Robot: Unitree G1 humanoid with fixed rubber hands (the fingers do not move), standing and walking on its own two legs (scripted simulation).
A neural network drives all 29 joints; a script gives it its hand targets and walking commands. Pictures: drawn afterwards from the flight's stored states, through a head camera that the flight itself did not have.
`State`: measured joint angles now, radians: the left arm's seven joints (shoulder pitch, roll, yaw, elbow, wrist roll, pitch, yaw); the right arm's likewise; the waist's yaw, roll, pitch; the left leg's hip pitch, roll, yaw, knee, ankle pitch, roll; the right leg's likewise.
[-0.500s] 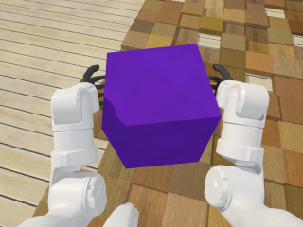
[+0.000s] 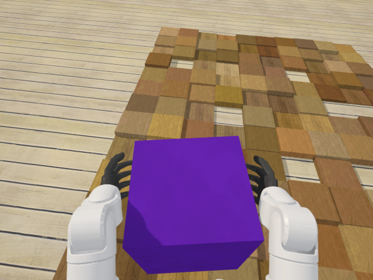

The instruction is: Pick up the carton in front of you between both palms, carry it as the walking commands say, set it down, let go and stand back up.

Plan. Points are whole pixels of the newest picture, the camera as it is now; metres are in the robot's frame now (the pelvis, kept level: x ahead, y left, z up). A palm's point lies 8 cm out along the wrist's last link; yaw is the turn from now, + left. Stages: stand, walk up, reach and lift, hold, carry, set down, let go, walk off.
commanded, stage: carry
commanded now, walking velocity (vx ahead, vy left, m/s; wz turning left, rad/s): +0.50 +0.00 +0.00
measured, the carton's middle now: (189, 209) +0.27 -0.01 +0.01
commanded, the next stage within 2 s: none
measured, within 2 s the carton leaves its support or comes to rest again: neither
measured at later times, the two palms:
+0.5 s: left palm (113, 68) +0.64 +0.20 +0.12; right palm (218, 75) +0.63 -0.10 +0.12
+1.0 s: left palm (130, 16) +1.02 +0.20 +0.12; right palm (205, 18) +1.05 -0.10 +0.12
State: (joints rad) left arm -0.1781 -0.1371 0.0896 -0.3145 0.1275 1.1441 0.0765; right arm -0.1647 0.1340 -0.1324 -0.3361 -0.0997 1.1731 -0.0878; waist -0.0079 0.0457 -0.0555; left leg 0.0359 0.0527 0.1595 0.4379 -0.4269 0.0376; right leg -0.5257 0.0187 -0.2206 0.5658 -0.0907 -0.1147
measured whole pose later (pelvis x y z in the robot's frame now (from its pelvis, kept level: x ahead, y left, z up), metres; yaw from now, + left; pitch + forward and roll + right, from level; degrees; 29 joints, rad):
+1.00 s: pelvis +0.64 +0.01 +0.01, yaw +3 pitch +6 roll +3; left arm -0.76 -0.02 0.27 -0.02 0.01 1.21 0.16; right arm -0.76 0.02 -0.27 -0.05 -0.07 1.25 -0.14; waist 0.07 -0.03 0.12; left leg -0.63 0.00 0.06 1.00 -0.40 0.03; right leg -0.30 0.01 -0.13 0.50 -0.22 -0.11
